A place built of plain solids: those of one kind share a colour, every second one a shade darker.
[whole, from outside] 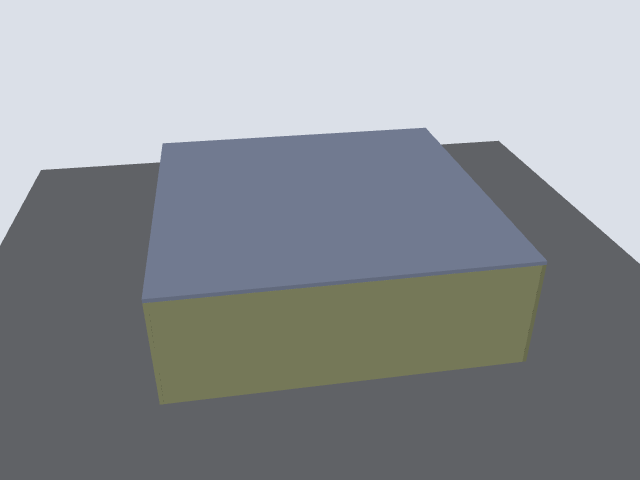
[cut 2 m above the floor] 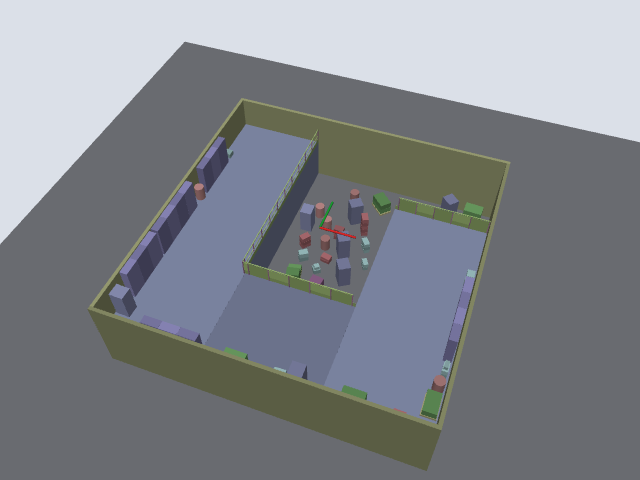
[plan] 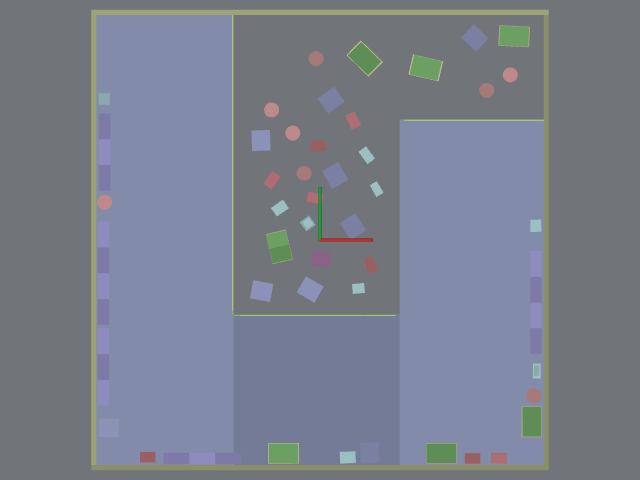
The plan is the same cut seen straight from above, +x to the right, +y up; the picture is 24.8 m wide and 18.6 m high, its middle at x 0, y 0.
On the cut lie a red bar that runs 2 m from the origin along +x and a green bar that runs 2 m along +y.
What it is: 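A closed shop hall without a stair; its walked floor is a deck 2.85 m over the shop floor, a U in plan, with 4 straight fronts toward the void, each bare or guarded by itself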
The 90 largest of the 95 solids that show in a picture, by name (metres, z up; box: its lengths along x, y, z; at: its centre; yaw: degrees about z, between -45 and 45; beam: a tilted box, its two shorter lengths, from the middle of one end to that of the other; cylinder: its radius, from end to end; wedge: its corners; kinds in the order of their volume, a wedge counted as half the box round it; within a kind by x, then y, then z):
{
 "floor_1": {"box": [5.33, 17.48, 2.9], "at": [-6.02, 0.0, 1.4]},
 "floor_2": {"box": [0.04, 5.84, 0.19], "at": [-3.35, -5.82, 2.74]},
 "floor_3": {"box": [6.44, 5.84, 2.9], "at": [-0.13, -5.82, 1.4]},
 "floor_4": {"box": [5.6, 13.41, 2.9], "at": [5.89, -2.04, 1.4]},
 "wall_1": {"box": [0.2, 17.44, 5.73], "at": [-8.77, 0.0, 2.81]},
 "wall_2": {"box": [17.73, 0.2, 5.73], "at": [0.0, -8.82, 2.81]},
 "wall_3": {"box": [17.73, 0.2, 5.73], "at": [0.0, 8.82, 2.81]},
 "wall_4": {"box": [0.2, 17.44, 5.73], "at": [8.77, 0.0, 2.81]},
 "roof_1": {"box": [17.73, 17.84, 0.2], "at": [0.0, 0.0, 5.78]},
 "shelving_1": {"box": [0.45, 1.0, 2.1], "at": [-8.4, -5.92, 3.9]},
 "shelving_2": {"box": [0.45, 1.0, 2.1], "at": [-8.4, -4.92, 3.9]},
 "shelving_3": {"box": [0.45, 1.0, 2.1], "at": [-8.4, -3.92, 3.9]},
 "shelving_4": {"box": [0.45, 1.0, 2.1], "at": [-8.4, -2.79, 3.9]},
 "shelving_5": {"box": [0.45, 1.0, 2.1], "at": [-8.4, -1.79, 3.9]},
 "shelving_6": {"box": [0.45, 1.0, 2.1], "at": [-8.4, -0.79, 3.9]},
 "shelving_7": {"box": [0.45, 1.0, 2.1], "at": [-8.4, 0.21, 3.9]},
 "shelving_8": {"box": [0.45, 1.0, 2.1], "at": [-8.35, 2.41, 3.9]},
 "shelving_9": {"box": [0.45, 1.0, 2.1], "at": [-8.35, 3.41, 3.9]},
 "shelving_10": {"box": [0.45, 1.0, 2.1], "at": [-8.35, 4.41, 3.9]},
 "shelving_11": {"box": [1.0, 0.45, 2.1], "at": [-5.56, -8.46, 3.9]},
 "shelving_12": {"box": [1.0, 0.45, 2.1], "at": [-4.56, -8.46, 3.9]},
 "shelving_13": {"box": [1.0, 0.45, 2.1], "at": [-3.56, -8.46, 3.9]},
 "shelving_14": {"box": [0.45, 1.0, 2.1], "at": [8.37, -3.92, 3.9]},
 "shelving_15": {"box": [0.45, 1.0, 2.1], "at": [8.37, -2.92, 3.9]},
 "shelving_16": {"box": [0.45, 1.0, 2.1], "at": [8.37, -1.92, 3.9]},
 "shelving_17": {"box": [0.45, 1.0, 2.1], "at": [8.37, -0.92, 3.9]},
 "cage_trolley_1": {"box": [0.8, 0.72, 1.66], "at": [-8.19, -7.28, 3.68], "yaw": -1.7},
 "cage_trolley_2": {"box": [0.72, 0.8, 1.71], "at": [-2.28, 3.86, 0.81], "yaw": 1.8},
 "cage_trolley_3": {"box": [0.8, 0.72, 1.71], "at": [-2.26, -1.98, 0.81], "yaw": -10.6},
 "cage_trolley_4": {"box": [0.8, 0.72, 1.71], "at": [-0.38, -1.92, 0.81], "yaw": -29.9},
 "cage_trolley_5": {"box": [0.8, 0.72, 1.71], "at": [0.43, 5.42, 0.81], "yaw": 35.1},
 "cage_trolley_6": {"box": [0.72, 0.8, 1.71], "at": [0.59, 2.5, 0.81], "yaw": 28.9},
 "cage_trolley_7": {"box": [0.72, 0.8, 1.71], "at": [1.28, 0.52, 0.81], "yaw": 32.2},
 "cage_trolley_8": {"box": [0.72, 0.8, 1.66], "at": [1.92, -8.25, 3.68], "yaw": 1.3},
 "cage_trolley_9": {"box": [0.8, 0.72, 1.71], "at": [6.0, 7.83, 0.81], "yaw": -43.6},
 "load_1": {"box": [0.78, 1.15, 0.39], "at": [-1.58, -0.27, 0.34], "yaw": 13.2},
 "load_2": {"box": [0.78, 0.57, 0.39], "at": [-1.52, -0.54, 0.73], "yaw": 13.1},
 "load_3": {"box": [1.14, 0.78, 0.68], "at": [-1.41, -8.27, 3.34], "yaw": -0.3},
 "load_4": {"box": [1.11, 0.74, 0.38], "at": [1.73, 7.03, 0.33], "yaw": -44.4},
 "load_5": {"box": [1.11, 0.74, 0.38], "at": [1.73, 7.03, 0.71], "yaw": -44.7},
 "load_6": {"box": [1.11, 0.77, 0.55], "at": [4.1, 6.67, 0.42], "yaw": -13.1},
 "load_7": {"box": [1.16, 0.75, 0.89], "at": [4.7, -8.27, 3.44], "yaw": 0.1},
 "load_8": {"box": [1.12, 0.75, 0.56], "at": [7.53, 7.9, 0.99], "yaw": -2.6},
 "load_9": {"box": [0.72, 1.15, 0.44], "at": [8.21, -7.04, 3.21], "yaw": 0.2},
 "drum_1": {"cylinder": 0.29, "from": [-8.34, 1.47, 2.85], "to": [-8.34, 1.47, 3.73]},
 "drum_2": {"cylinder": 0.29, "from": [-1.87, 5.04, 0.0], "to": [-1.87, 5.04, 0.88]},
 "drum_3": {"cylinder": 0.29, "from": [-1.05, 4.14, 0.0], "to": [-1.05, 4.14, 0.88]},
 "drum_4": {"cylinder": 0.29, "from": [-0.61, 2.59, 0.0], "to": [-0.61, 2.59, 0.88]},
 "drum_5": {"cylinder": 0.29, "from": [-0.15, 7.02, 0.0], "to": [-0.15, 7.02, 0.88]},
 "drum_6": {"cylinder": 0.29, "from": [6.46, 5.8, 0.0], "to": [6.46, 5.8, 0.88]},
 "drum_7": {"cylinder": 0.29, "from": [7.37, 6.4, 0.0], "to": [7.37, 6.4, 0.88]},
 "drum_8": {"cylinder": 0.29, "from": [8.28, -6.03, 2.85], "to": [8.28, -6.03, 3.73]},
 "pallet_1": {"box": [0.8, 1.2, 0.19], "at": [-1.58, -0.26, 0.05], "yaw": 13.2},
 "pallet_2": {"box": [1.2, 0.8, 0.14], "at": [-1.41, -8.27, 2.92]},
 "pallet_3": {"box": [1.2, 0.8, 0.19], "at": [1.73, 7.03, 0.05], "yaw": -44.5},
 "pallet_4": {"box": [1.2, 0.8, 0.19], "at": [4.1, 6.67, 0.05], "yaw": -13.0},
 "pallet_5": {"box": [1.2, 0.8, 0.14], "at": [4.71, -8.26, 2.92]},
 "pallet_6": {"box": [1.2, 0.8, 0.19], "at": [7.52, 7.9, 0.05], "yaw": -2.8},
 "pallet_7": {"box": [0.8, 1.2, 0.14], "at": [8.21, -7.04, 2.92]},
 "carton_1": {"box": [0.44, 0.45, 0.32], "at": [-8.36, 5.46, 3.01], "yaw": -1.0},
 "carton_2": {"box": [0.56, 0.39, 0.35], "at": [-1.55, 1.23, 0.53], "yaw": 33.4},
 "carton_3": {"box": [0.44, 0.45, 0.37], "at": [-0.48, 0.64, 0.13], "yaw": 36.0},
 "carton_4": {"box": [0.31, 0.31, 0.22], "at": [-0.47, 0.65, 0.43], "yaw": 35.3},
 "carton_5": {"box": [0.61, 0.45, 0.29], "at": [1.08, -8.42, 3.87], "yaw": 2.7},
 "carton_6": {"box": [0.46, 0.39, 0.33], "at": [1.5, -1.88, 0.49], "yaw": 5.3},
 "carton_7": {"box": [0.35, 0.59, 0.28], "at": [1.81, 3.28, 0.69], "yaw": 36.2},
 "carton_8": {"box": [0.3, 0.52, 0.26], "at": [2.2, 1.98, 0.38], "yaw": 30.6},
 "carton_9": {"box": [0.41, 0.47, 0.37], "at": [8.37, 0.55, 3.76], "yaw": 2.5},
 "carton_10": {"box": [0.3, 0.58, 0.33], "at": [8.4, -5.08, 3.35], "yaw": -0.2},
 "carton_11": {"box": [0.21, 0.4, 0.23], "at": [8.4, -5.06, 3.63], "yaw": -1.4},
 "crate_1": {"box": [0.6, 0.4, 0.2], "at": [-6.68, -8.41, 3.15], "yaw": 1.5},
 "crate_2": {"box": [0.4, 0.6, 0.3], "at": [-1.86, 2.32, 0.75], "yaw": -36.4},
 "crate_3": {"box": [0.6, 0.4, 0.2], "at": [-0.2, 1.63, 0.3], "yaw": -12.3},
 "crate_4": {"box": [0.6, 0.4, 0.3], "at": [-0.07, 3.65, 0.75], "yaw": 0.4},
 "crate_5": {"box": [0.4, 0.6, 0.3], "at": [1.29, 4.63, 1.35], "yaw": 24.7},
 "crate_6": {"box": [0.4, 0.6, 0.3], "at": [1.96, -0.96, 0.45], "yaw": 20.9},
 "crate_7": {"box": [0.6, 0.4, 0.2], "at": [5.91, -8.46, 3.75], "yaw": -0.4},
 "crate_8": {"box": [0.6, 0.4, 0.3], "at": [6.93, -8.46, 3.9], "yaw": -0.9},
 "bin_1": {"box": [0.72, 0.58, 1.11], "at": [0.04, -0.74, 0.51], "yaw": -8.1},
 "guard_rail_1": {"box": [0.05, 11.45, 0.04], "at": [-3.38, 3.0, 3.9]},
 "guard_rail_2": {"box": [0.012, 11.62, 0.32], "at": [-3.36, 2.91, 3.01]},
 "guard_rail_3": {"box": [1.15, 0.012, 0.66], "at": [-2.48, -2.92, 3.5]},
 "guard_rail_4": {"box": [1.15, 0.012, 0.66], "at": [-1.28, -2.92, 3.5]},
 "guard_rail_5": {"box": [6.44, 0.012, 0.32], "at": [-0.13, -2.9, 3.01]},
 "guard_rail_6": {"box": [1.15, 0.012, 0.66], "at": [-0.09, -2.92, 3.5]},
 "guard_rail_7": {"box": [6.04, 0.05, 0.04], "at": [-0.09, -2.92, 3.9]},
 "guard_rail_8": {"box": [1.15, 0.012, 0.66], "at": [1.11, -2.92, 3.5]},
 "guard_rail_9": {"box": [1.15, 0.012, 0.66], "at": [2.3, -2.92, 3.5]},
 "guard_rail_10": {"box": [5.57, 0.012, 0.32], "at": [5.88, 4.66, 3.01]},
 "guard_rail_11": {"box": [5.41, 0.05, 0.04], "at": [5.96, 4.64, 3.9]}
}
